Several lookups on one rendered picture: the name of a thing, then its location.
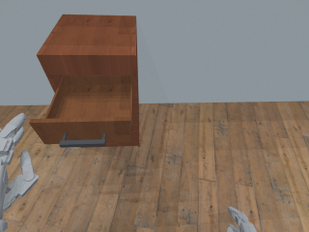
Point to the left robot hand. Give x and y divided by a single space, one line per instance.
10 135

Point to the cabinet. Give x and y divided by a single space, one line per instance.
94 44

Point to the right robot hand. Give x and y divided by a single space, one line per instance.
242 221

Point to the handle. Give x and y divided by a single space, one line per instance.
82 143

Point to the drawer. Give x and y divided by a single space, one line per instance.
86 106

